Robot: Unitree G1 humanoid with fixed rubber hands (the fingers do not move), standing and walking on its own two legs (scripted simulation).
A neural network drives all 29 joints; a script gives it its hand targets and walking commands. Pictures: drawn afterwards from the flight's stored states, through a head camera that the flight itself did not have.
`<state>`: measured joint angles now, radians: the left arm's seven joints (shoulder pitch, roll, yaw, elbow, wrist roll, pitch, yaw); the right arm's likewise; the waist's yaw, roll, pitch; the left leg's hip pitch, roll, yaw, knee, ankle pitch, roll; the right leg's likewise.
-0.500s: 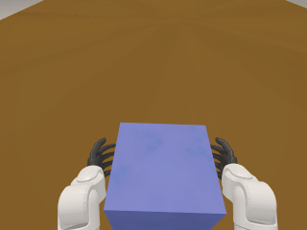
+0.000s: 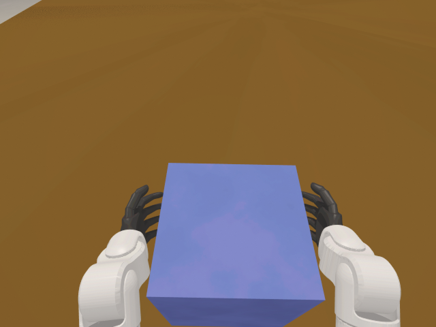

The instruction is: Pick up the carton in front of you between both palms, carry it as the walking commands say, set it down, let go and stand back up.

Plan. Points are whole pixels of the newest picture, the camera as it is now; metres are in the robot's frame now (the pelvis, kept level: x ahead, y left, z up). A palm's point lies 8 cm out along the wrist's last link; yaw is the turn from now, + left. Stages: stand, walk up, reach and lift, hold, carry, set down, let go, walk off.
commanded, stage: carry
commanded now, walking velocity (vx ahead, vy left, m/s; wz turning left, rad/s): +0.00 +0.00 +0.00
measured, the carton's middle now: (229, 251) +0.24 +0.00 +0.03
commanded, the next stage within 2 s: hold in 1.48 s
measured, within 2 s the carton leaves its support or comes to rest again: neither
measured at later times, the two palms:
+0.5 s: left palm (143, 177) +0.35 +0.16 +0.11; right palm (303, 172) +0.35 -0.14 +0.11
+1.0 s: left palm (147, 187) +0.37 +0.16 +0.06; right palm (294, 183) +0.37 -0.14 +0.06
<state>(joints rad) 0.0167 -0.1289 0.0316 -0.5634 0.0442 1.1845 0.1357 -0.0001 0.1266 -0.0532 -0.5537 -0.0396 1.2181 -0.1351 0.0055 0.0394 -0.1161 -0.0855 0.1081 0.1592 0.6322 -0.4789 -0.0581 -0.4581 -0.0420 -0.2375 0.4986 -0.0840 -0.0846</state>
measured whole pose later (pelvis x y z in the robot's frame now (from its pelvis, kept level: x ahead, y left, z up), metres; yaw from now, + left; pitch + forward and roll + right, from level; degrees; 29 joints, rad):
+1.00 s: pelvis +0.10 +0.01 +0.01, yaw +0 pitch +2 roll +0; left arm -0.11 -0.13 0.10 -0.03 0.19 0.89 0.04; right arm -0.13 0.13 -0.11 -0.01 -0.19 0.92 -0.05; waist 0.00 0.01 -0.11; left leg -0.20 0.05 0.15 0.50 -0.33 0.00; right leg -0.28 -0.07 -0.21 0.51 -0.25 -0.02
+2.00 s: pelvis +0.03 +0.02 +0.02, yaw +0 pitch -10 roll +0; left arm -0.27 -0.15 0.23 0.28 0.28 0.69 -0.02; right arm -0.27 0.15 -0.22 0.24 -0.29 0.74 -0.02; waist 0.00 0.02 0.06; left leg -0.04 -0.01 0.01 0.44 -0.23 0.02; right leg -0.10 0.00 -0.04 0.41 -0.13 -0.01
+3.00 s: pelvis +0.01 +0.03 -0.12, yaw +4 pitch +34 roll +0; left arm -0.66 -0.10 0.32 0.66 0.19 0.13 0.07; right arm -0.59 0.10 -0.45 0.56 -0.19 0.16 -0.03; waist -0.08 0.05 -0.16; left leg -1.39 -0.08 -0.01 1.26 -0.46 0.03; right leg -1.43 0.01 0.03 1.22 -0.38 0.01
